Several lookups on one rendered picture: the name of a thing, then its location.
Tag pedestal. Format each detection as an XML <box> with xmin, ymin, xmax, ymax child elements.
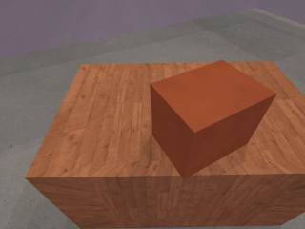
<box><xmin>25</xmin><ymin>61</ymin><xmax>305</xmax><ymax>229</ymax></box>

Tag carton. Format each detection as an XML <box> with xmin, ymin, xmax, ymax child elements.
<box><xmin>150</xmin><ymin>60</ymin><xmax>277</xmax><ymax>179</ymax></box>

